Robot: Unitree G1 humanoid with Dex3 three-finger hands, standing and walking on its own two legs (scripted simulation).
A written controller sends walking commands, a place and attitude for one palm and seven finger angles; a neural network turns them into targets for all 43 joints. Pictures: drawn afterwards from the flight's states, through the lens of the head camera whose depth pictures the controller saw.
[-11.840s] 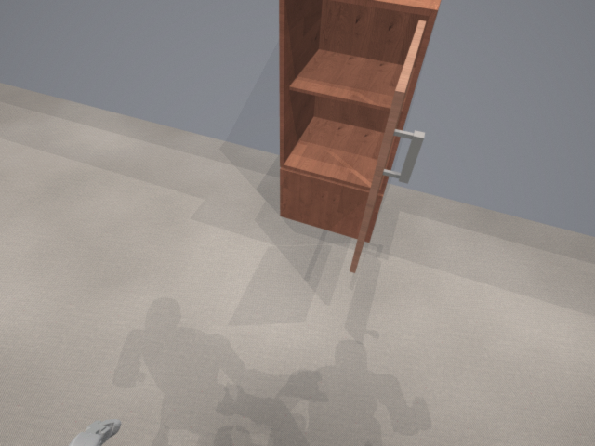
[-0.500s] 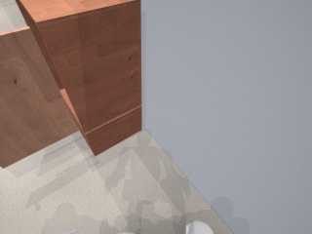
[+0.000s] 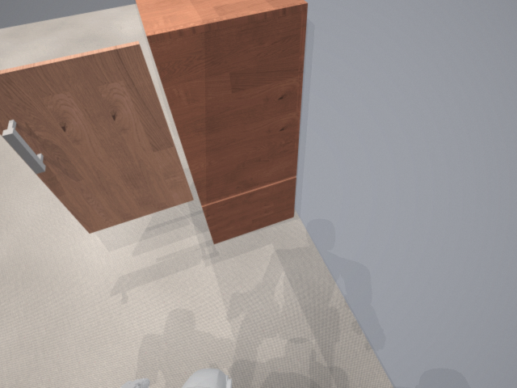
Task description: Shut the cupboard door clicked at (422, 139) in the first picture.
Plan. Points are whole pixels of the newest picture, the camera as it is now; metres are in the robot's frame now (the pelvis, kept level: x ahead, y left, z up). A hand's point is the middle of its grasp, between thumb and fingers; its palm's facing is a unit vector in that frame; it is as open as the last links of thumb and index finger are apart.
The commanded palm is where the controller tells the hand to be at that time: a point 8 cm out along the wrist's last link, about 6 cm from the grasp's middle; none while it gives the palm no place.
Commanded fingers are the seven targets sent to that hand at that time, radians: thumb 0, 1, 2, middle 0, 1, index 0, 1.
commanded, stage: turn to face it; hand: left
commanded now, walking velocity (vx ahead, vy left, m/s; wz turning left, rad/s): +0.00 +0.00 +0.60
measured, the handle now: (26, 146) +0.64 +0.60 -0.03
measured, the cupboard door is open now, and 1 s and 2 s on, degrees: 91 91 91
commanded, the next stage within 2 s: take the last steps up to it in 0.66 s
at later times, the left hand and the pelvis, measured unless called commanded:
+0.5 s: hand out of the picture -0.01 +0.29 -0.17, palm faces +0.29 -0.92 -0.25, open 7.4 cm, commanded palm none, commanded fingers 0.00 0.90 0.90 -0.20 -0.30 -0.20 -0.30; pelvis -0.03 +0.06 +0.00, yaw +14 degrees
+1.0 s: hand out of the picture -0.07 +0.18 -0.14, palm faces +0.44 -0.86 -0.27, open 7.3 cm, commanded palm none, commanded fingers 0.00 0.90 0.90 -0.20 -0.30 -0.20 -0.30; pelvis -0.03 +0.00 +0.01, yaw +24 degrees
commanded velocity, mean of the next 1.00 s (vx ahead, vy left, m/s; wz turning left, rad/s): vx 0.08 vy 0.03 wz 0.32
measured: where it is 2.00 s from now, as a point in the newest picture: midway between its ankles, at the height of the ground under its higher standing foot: outside the picture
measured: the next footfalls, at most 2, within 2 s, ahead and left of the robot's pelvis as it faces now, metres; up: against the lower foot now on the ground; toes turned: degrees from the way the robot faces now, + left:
left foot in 0.18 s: +0.00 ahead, +0.15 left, +0.00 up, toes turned +12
right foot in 0.78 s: +0.03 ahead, -0.08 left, +0.00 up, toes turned +17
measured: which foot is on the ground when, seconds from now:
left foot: up 0.00-0.16, down 0.18-0.78, up 0.80-1.00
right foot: down 0.00-0.18, up 0.20-0.76, down 0.78-1.00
